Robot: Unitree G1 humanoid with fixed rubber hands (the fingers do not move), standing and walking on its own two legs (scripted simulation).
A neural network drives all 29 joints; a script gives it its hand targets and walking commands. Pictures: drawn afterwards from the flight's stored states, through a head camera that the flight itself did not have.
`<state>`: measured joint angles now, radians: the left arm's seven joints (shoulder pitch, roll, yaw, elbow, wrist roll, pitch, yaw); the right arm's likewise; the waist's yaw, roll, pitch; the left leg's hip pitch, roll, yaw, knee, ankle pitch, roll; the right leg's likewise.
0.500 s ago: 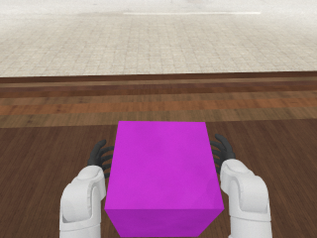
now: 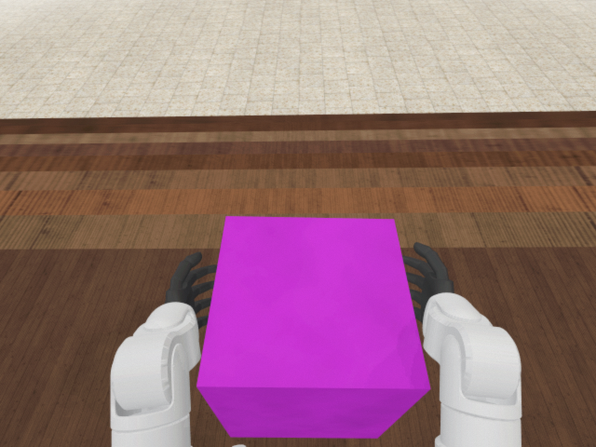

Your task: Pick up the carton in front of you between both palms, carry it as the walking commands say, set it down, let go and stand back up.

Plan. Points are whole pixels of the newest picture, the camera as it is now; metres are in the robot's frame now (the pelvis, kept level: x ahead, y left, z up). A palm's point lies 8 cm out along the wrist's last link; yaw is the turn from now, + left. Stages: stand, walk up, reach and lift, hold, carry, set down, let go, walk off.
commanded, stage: carry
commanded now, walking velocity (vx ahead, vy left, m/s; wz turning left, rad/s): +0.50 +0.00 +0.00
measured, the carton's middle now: (307, 335) +0.27 +0.01 +0.01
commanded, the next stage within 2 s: none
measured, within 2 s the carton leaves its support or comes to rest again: neither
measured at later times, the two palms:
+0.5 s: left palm (227, 145) +0.61 +0.16 +0.06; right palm (393, 150) +0.58 -0.14 +0.07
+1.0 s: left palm (269, 32) +1.01 +0.11 +0.09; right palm (392, 29) +1.02 -0.19 +0.09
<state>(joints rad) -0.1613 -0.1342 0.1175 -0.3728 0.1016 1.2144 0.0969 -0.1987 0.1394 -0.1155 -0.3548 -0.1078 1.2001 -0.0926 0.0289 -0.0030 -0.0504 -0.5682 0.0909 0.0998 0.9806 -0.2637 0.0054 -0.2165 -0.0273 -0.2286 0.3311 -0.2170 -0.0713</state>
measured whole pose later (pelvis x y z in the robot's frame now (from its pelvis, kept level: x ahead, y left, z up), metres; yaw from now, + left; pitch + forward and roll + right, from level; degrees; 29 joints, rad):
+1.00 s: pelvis +0.65 -0.04 -0.01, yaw -2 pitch +5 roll +1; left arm -0.62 -0.01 0.19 0.00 0.04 1.21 0.14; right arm -0.65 0.02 -0.21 -0.01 -0.08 1.20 -0.12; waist 0.04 0.01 0.04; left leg -0.69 0.06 0.03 1.18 -0.32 0.05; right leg -0.34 0.00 -0.17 0.52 -0.28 -0.11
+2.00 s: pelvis +1.31 -0.10 -0.19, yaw -3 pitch +5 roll +0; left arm -0.58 -0.02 0.14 0.14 0.01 1.10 0.14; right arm -0.55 0.05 -0.26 0.04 -0.10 1.13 -0.11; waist 0.12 0.03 0.05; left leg -0.67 0.00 0.01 0.64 0.20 0.04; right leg -0.31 0.15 -0.05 0.92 -0.67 -0.16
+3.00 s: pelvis +2.06 -0.14 -0.50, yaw -3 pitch +3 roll +0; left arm -0.59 0.01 0.17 0.14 0.00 1.11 0.14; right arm -0.57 0.03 -0.19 0.09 -0.07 1.10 -0.14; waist -0.05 0.01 -0.04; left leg -0.46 -0.11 0.07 0.72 -0.33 0.13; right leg -0.57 0.06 0.02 1.55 -0.56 -0.05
